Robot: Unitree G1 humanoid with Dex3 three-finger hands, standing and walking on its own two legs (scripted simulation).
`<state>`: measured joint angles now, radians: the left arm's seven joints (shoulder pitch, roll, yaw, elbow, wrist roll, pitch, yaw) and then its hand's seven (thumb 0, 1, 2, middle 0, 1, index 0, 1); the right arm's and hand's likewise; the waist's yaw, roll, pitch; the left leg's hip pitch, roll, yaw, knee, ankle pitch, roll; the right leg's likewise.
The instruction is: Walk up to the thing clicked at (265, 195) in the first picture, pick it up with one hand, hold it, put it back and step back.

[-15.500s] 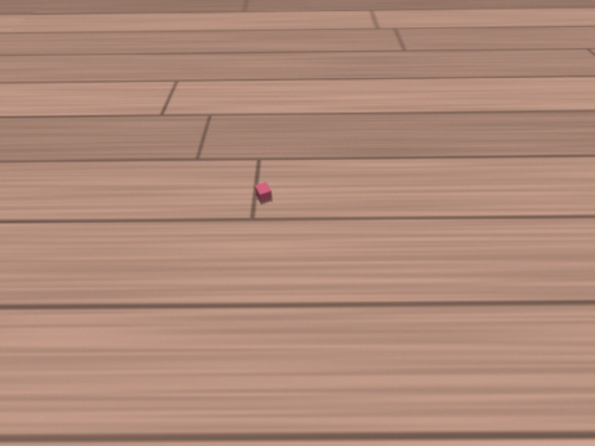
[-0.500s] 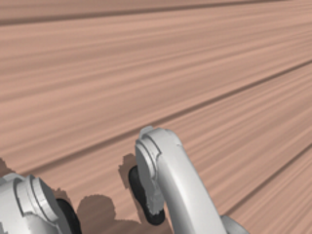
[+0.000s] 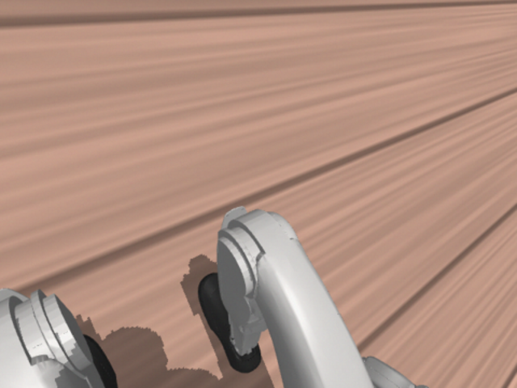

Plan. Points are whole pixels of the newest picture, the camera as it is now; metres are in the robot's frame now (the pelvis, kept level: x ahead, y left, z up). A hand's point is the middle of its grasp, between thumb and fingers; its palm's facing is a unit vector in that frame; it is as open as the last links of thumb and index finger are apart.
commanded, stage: rest palm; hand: left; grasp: from above
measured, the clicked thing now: out of the picture +0.42 +0.36 -0.28
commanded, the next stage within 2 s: close in 0.08 s
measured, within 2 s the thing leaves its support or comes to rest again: neither
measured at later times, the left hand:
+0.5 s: hand out of the picture +0.41 +0.36 -0.24, palm faces -0.33 -0.29 -0.90, open 13.4 cm
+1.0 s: hand out of the picture +0.41 +0.36 -0.24, palm faces -0.35 -0.28 -0.89, open 11.7 cm
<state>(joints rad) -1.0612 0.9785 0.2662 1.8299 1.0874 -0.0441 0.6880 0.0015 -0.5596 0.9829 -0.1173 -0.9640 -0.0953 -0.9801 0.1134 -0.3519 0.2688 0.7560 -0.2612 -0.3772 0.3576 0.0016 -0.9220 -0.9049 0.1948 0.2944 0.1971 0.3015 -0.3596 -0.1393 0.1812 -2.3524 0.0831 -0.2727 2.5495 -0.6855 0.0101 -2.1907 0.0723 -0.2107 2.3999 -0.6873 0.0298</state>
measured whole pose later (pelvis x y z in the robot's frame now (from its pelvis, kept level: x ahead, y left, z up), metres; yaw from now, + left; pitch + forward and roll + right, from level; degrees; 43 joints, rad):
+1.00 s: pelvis -0.01 +0.00 +0.01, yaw -1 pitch +24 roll -14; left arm -1.05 1.01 0.19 1.81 1.03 -0.06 0.66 0.00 -0.13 0.65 -0.42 -0.72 -0.42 -0.71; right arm 0.11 -0.35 0.32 0.71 -0.24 -0.39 0.34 0.00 -0.91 -0.90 0.20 0.29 0.20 0.30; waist -0.35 -0.16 0.21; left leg -2.32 0.09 -0.29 2.52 -0.68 0.01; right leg -2.16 0.08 -0.22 2.35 -0.66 0.03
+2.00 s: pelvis -0.01 +0.00 +0.01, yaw -1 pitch +24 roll -15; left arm -1.07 1.01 0.19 1.82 1.02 -0.02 0.68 0.02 0.15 0.32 -0.94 -0.37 -0.73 -0.36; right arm 0.10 -0.36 0.32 0.72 -0.25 -0.40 0.34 0.00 -0.92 -0.90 0.20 0.29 0.20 0.30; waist -0.36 -0.16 0.22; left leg -2.32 0.08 -0.29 2.51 -0.67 0.01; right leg -2.15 0.08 -0.22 2.35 -0.66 0.04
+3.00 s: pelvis +0.00 -0.01 +0.04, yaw +6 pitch +33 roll -7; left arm -0.94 0.66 0.18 1.41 0.96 0.15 0.43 0.05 0.20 0.24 -1.16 -0.20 -0.77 -0.15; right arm 0.18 -0.30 0.08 0.79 -0.12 -0.22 0.25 0.00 -0.92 -0.90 0.20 0.29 0.20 0.30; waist -0.22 0.02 -0.08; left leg -2.31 0.09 -0.14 2.37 -0.65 0.00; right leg -2.22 0.05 -0.11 2.31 -0.68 0.00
